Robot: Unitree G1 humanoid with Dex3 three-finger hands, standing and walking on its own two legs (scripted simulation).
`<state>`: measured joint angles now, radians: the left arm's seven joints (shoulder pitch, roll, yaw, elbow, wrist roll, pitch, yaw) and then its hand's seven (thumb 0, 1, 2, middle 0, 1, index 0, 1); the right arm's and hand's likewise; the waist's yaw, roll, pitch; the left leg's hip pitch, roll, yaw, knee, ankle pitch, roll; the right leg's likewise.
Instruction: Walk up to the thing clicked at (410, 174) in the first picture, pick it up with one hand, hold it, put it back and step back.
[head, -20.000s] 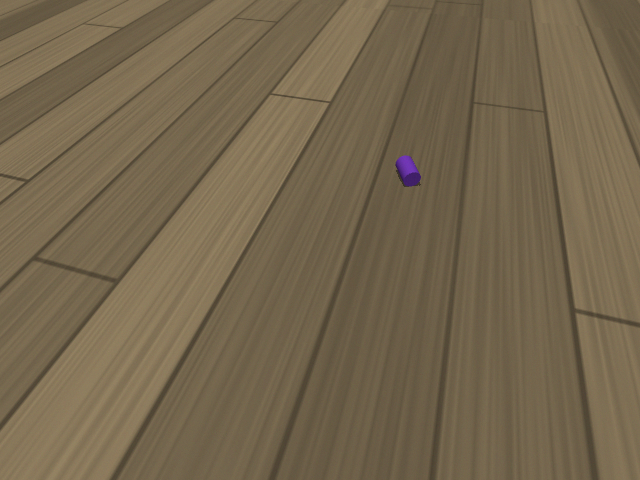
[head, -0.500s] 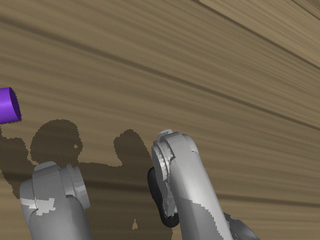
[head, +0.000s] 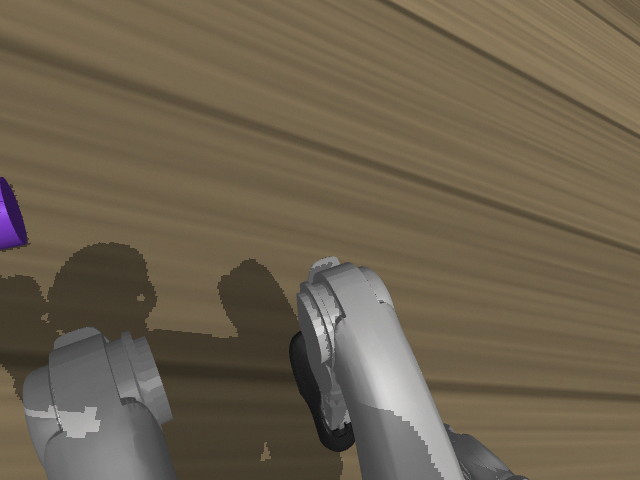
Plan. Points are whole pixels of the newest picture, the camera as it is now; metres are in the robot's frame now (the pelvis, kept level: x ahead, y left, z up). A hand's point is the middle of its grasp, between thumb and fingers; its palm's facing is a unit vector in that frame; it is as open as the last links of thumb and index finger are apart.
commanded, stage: close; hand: left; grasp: from above
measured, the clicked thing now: out of the picture +0.46 +0.33 -0.25
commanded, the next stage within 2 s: settle in 0.76 s
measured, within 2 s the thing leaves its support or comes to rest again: leaves its support in 1.26 s
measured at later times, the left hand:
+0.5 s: hand out of the picture +0.44 +0.33 -0.22, palm faces -0.43 -0.15 -0.89, open 11.3 cm
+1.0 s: hand out of the picture +0.45 +0.33 -0.21, palm faces -0.43 -0.15 -0.89, open 11.1 cm
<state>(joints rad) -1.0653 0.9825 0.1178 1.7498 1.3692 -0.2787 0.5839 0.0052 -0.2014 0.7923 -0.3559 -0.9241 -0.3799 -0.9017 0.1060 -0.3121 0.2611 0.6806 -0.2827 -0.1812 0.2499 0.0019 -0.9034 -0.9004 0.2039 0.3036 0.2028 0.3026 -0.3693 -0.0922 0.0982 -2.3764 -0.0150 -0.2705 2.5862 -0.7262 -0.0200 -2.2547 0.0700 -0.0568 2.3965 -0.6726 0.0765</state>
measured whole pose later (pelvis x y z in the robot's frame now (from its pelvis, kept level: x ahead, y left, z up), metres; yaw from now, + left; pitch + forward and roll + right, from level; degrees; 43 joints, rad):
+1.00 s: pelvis +0.00 +0.00 +0.00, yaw +0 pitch +29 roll -15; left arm -1.06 0.96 0.09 1.70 1.34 -0.27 0.55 0.00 -0.08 0.46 -0.61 -0.53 -0.63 -0.51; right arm 0.11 -0.31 0.26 0.67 -0.27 -0.15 0.23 0.00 -0.91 -0.90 0.20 0.30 0.20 0.30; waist -0.36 -0.09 0.08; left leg -2.38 -0.02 -0.27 2.57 -0.72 -0.02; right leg -2.26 0.06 -0.06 2.38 -0.67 0.07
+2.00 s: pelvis -0.01 -0.01 +0.05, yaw +6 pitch +34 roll -10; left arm -0.97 0.77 0.06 1.32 1.27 -0.25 0.24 0.00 -0.07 0.29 -0.83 -0.25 -0.84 -0.26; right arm 0.20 -0.30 0.07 0.69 -0.12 -0.01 0.15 0.00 -0.92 -0.90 0.20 0.30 0.20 0.30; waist -0.25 0.03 -0.05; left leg -2.31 -0.02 -0.17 2.36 -0.65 -0.02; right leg -2.21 0.00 0.00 2.25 -0.64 0.07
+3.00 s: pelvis +0.01 -0.01 +0.29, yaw +11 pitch +24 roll -3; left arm -0.40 0.52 -0.09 0.69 0.99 -0.09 0.03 0.00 -0.05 0.27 -0.82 -0.23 -0.83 -0.25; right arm 0.17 -0.24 -0.02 0.67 0.02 0.05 -0.03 0.01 -0.90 -0.90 0.21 0.30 0.20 0.30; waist -0.08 0.05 -0.16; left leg -1.43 0.04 -0.06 1.58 -0.58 -0.02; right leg -1.40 -0.02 0.02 1.52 -0.55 0.06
